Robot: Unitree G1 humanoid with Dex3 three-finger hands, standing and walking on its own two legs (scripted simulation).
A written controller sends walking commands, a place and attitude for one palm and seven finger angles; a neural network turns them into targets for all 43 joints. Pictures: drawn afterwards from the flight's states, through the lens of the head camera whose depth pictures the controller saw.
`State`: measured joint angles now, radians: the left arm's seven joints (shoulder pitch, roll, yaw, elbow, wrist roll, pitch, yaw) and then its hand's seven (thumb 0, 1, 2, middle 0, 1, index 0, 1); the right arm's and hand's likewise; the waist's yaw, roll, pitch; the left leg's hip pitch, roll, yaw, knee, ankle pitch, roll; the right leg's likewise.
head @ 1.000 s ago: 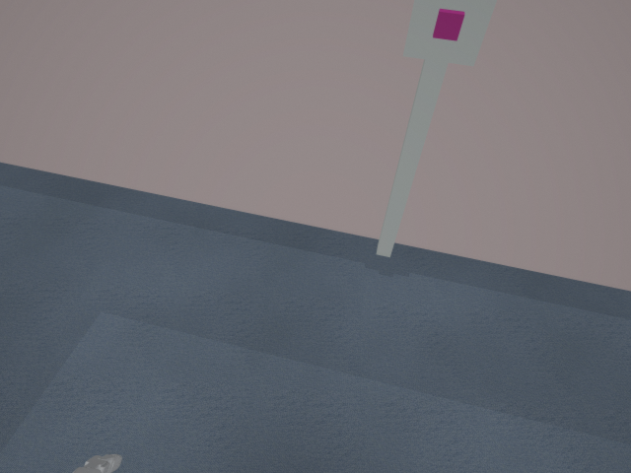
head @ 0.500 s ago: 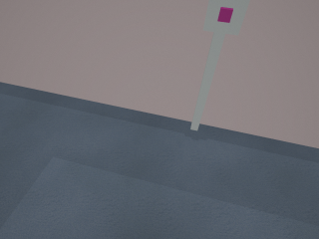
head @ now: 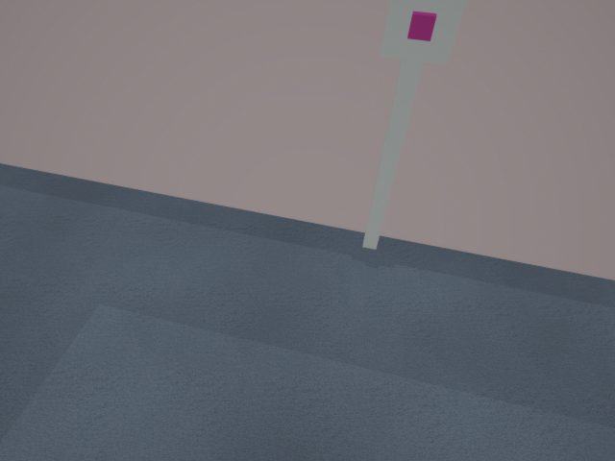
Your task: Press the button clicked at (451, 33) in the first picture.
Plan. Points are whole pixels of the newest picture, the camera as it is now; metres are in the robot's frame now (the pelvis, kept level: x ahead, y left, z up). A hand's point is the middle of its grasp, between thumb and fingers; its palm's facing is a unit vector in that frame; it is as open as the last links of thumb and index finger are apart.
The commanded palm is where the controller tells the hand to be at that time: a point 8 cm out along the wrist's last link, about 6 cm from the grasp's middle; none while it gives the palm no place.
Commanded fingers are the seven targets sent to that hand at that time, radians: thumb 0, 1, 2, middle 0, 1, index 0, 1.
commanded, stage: stand and wait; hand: left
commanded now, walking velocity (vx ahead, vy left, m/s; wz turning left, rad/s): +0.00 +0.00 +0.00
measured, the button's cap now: (421, 25) +1.06 -0.23 +0.14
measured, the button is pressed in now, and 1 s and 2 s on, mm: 0 0 0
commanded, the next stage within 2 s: look at it before walking up in 0.06 s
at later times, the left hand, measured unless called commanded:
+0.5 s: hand out of the picture +0.08 +0.25 -0.16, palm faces -0.03 -0.94 -0.33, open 7.4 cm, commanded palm none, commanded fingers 0.00 0.90 0.90 -0.20 -0.30 -0.20 -0.30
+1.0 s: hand out of the picture +0.08 +0.22 -0.17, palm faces -0.10 -0.95 -0.29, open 7.4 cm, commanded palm none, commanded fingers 0.00 0.90 0.90 -0.20 -0.30 -0.20 -0.30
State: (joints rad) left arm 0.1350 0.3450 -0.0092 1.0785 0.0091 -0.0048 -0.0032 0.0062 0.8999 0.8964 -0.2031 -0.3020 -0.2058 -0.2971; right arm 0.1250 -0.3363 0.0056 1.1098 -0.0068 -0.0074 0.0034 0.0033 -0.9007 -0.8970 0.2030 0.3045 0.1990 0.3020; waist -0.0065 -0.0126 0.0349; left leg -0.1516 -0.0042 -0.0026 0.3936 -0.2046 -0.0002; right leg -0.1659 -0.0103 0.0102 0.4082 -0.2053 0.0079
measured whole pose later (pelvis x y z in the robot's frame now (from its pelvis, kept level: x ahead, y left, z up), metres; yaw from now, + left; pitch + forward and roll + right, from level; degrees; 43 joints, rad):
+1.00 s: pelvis +0.00 +0.00 -0.01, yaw -6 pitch -1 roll +1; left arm 0.20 0.30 0.02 1.01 0.01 0.05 0.00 0.01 0.90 0.90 -0.20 -0.30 -0.20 -0.30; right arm 0.12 -0.27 -0.02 1.01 -0.01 0.02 -0.02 0.00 -0.90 -0.90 0.20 0.30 0.20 0.30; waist 0.01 -0.03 0.06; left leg -0.20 0.04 0.09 0.52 -0.29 -0.01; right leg -0.27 0.03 0.10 0.56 -0.26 0.00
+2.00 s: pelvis +0.10 -0.03 -0.01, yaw -39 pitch +0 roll -2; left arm 0.09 0.23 0.07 0.91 0.03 0.05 -0.06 0.01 0.91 0.90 -0.19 -0.30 -0.20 -0.30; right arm 0.51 -0.14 -0.01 1.07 -0.02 -0.06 -0.04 0.00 -0.90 -0.90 0.20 0.30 0.20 0.30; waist -0.06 -0.04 0.10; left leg 0.11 0.08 0.29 0.34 -0.44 -0.02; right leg -0.62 -0.04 -0.12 0.84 -0.19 -0.01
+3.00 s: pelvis +0.33 -0.19 +0.00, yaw -49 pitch +1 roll -1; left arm 0.11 0.19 0.07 0.96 0.01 0.04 0.02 0.01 0.90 0.90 -0.20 -0.30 -0.20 -0.30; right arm 0.33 -0.18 -0.06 1.03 -0.02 0.03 -0.02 0.00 -0.92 -0.90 0.20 0.30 0.20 0.30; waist -0.07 -0.02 0.05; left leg -0.29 -0.05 0.00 0.44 -0.18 0.07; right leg -0.41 -0.03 -0.01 0.89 -0.43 0.07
